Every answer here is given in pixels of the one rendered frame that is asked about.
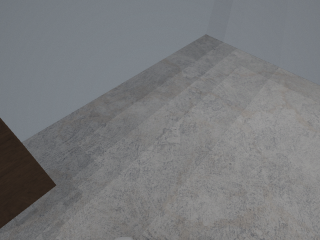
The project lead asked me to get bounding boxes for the cabinet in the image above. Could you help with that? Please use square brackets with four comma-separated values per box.
[0, 118, 56, 229]

